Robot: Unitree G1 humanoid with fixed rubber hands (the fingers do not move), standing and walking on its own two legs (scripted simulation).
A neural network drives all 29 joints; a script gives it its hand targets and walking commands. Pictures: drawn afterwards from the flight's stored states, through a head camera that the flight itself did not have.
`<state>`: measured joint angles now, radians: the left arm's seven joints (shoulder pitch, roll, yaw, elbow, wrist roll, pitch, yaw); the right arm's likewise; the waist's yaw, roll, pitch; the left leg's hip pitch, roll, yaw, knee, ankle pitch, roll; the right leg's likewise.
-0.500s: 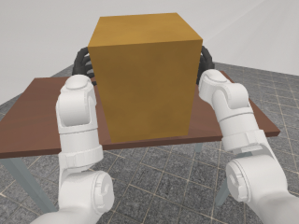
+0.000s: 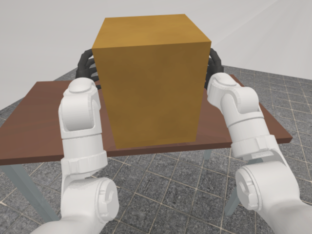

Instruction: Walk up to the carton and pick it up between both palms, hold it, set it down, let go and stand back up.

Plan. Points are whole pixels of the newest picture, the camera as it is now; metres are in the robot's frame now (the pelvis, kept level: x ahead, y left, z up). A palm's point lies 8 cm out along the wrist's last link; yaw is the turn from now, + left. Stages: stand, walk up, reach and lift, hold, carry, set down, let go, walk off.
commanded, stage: hold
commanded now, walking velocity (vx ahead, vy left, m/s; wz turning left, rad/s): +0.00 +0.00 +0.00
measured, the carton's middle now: (150, 80) +0.41 +0.00 +0.25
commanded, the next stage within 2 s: none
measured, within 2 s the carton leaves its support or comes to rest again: neither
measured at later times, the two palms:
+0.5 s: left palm (86, 84) +0.36 +0.15 +0.27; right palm (213, 79) +0.37 -0.14 +0.27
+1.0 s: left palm (80, 81) +0.35 +0.16 +0.28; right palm (211, 78) +0.36 -0.13 +0.27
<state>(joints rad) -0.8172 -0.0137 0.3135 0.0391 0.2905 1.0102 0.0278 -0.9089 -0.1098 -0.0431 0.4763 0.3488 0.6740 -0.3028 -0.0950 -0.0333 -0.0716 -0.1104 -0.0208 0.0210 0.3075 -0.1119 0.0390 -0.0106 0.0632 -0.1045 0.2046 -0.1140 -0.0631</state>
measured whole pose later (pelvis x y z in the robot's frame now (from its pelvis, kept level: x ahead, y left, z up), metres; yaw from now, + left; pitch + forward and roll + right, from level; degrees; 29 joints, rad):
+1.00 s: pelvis +0.00 +0.00 +0.00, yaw +0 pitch -7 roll -1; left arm -0.83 -0.01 0.33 0.00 0.33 1.04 -0.02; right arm -0.88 -0.07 -0.06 0.41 0.34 0.69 -0.34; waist -0.09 -0.05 -0.05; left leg -0.07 -0.02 0.02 0.30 -0.11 0.04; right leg 0.02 0.06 -0.10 0.21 -0.12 -0.06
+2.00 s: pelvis +0.00 -0.01 +0.00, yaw +0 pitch -7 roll +0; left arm -0.81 -0.01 0.33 -0.04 0.35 1.05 -0.05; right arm -0.85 -0.06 -0.05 0.37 0.34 0.70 -0.37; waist -0.09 -0.06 -0.05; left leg -0.06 -0.02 0.01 0.30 -0.11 0.03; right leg 0.03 0.07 -0.11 0.21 -0.13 -0.07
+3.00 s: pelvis +0.00 -0.01 +0.00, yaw +0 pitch -7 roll +0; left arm -0.80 -0.01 0.32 -0.06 0.35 1.06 -0.05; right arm -0.84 -0.05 -0.05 0.35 0.34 0.70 -0.37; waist -0.10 -0.06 -0.04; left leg -0.07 -0.02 0.01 0.30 -0.11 0.03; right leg 0.03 0.07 -0.11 0.21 -0.13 -0.07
